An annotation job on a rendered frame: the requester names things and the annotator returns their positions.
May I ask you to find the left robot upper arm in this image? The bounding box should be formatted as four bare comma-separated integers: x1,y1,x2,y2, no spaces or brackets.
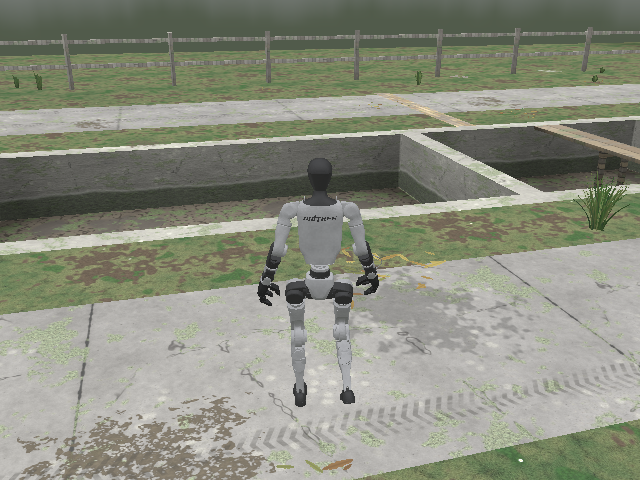
271,201,299,257

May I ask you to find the robot left forearm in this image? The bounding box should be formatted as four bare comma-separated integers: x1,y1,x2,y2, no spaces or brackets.
260,242,281,286

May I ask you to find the robot right forearm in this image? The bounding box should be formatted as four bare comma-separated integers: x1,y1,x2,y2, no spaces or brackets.
358,241,377,279

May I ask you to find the robot left foot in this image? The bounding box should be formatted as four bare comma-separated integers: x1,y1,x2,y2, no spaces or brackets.
293,382,307,407

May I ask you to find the left robot hand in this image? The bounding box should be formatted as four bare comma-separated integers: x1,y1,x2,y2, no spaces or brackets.
257,281,280,306

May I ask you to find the right robot upper arm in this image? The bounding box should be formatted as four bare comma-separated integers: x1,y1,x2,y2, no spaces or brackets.
341,201,368,256

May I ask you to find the humanoid robot head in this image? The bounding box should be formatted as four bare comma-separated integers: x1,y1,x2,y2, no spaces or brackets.
303,158,337,206

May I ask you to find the right robot hand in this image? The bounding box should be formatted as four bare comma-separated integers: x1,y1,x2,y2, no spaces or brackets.
356,275,379,295

